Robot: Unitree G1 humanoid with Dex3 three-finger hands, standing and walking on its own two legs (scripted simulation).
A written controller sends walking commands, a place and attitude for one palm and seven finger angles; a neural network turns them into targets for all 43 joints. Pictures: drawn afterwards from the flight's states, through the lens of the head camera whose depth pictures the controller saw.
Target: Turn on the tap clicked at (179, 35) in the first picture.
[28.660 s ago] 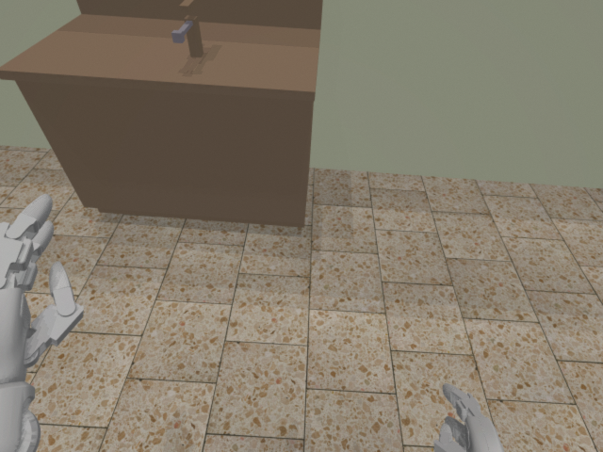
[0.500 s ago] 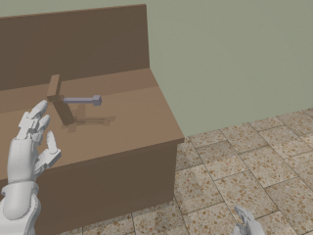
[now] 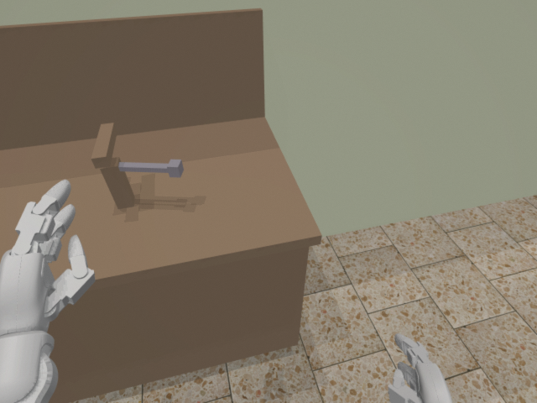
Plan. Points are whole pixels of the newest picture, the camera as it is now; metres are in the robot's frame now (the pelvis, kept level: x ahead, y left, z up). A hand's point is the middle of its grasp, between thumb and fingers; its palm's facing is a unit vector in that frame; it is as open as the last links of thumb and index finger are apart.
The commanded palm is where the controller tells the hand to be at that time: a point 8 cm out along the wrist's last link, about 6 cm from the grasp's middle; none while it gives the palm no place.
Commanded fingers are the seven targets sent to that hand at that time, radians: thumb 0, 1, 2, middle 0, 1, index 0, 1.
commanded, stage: step back with the hand held close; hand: left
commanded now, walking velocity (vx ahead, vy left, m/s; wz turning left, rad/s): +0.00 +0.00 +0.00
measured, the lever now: (175, 168) +0.54 +0.28 +0.06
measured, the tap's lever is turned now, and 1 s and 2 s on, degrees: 73 73 73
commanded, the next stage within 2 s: stop stepping back and stand still in 1.16 s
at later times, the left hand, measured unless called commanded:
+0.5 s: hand (59, 289) +0.18 +0.27 +0.15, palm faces +0.37 -0.82 -0.43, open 7.4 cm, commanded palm +0.13 +0.31 +0.17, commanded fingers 0.00 0.90 0.90 -0.20 -0.30 -0.20 -0.30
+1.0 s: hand out of the picture +0.08 +0.29 +0.16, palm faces +0.46 -0.80 -0.38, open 7.4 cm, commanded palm +0.02 +0.33 +0.17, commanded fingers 0.00 0.90 0.90 -0.20 -0.30 -0.20 -0.30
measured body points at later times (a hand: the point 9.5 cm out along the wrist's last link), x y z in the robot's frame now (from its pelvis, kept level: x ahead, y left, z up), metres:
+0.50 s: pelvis -0.03 +0.03 -0.01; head -0.04 +0.02 +0.44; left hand +0.16 +0.31 +0.18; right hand +0.14 -0.22 -0.08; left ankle +0.03 +0.10 -0.75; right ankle +0.01 -0.08 -0.75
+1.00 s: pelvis -0.13 +0.04 -0.03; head -0.12 +0.05 +0.42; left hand +0.05 +0.33 +0.18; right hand +0.06 -0.20 -0.10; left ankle +0.03 +0.11 -0.74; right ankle -0.04 -0.09 -0.73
